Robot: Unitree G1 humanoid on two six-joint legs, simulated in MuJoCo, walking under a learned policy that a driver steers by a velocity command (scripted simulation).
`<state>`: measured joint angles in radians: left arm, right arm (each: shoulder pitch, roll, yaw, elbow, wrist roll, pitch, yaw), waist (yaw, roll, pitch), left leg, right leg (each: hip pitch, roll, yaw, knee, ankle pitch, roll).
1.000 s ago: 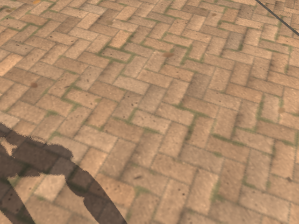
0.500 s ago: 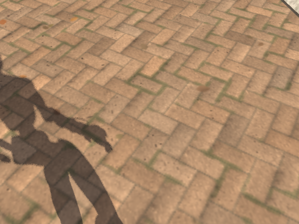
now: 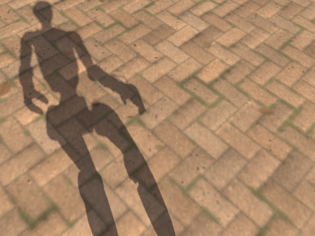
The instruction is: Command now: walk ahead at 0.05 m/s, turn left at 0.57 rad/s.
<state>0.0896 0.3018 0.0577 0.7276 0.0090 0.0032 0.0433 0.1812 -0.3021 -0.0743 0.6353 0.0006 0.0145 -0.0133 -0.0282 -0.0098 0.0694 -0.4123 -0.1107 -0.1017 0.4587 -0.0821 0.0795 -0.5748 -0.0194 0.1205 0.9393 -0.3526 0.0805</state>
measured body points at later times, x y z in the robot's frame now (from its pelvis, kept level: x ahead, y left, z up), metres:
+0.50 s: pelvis +0.03 -0.05 +0.01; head +0.06 -0.05 +0.46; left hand +0.08 +0.25 -0.09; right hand +0.26 -0.27 -0.10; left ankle -0.02 +0.09 -0.70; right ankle +0.07 -0.17 -0.73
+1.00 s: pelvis +0.10 -0.05 +0.00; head +0.12 -0.07 +0.45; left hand +0.18 +0.25 -0.10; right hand +0.22 -0.33 -0.13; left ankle -0.02 +0.08 -0.73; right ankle +0.17 -0.15 -0.73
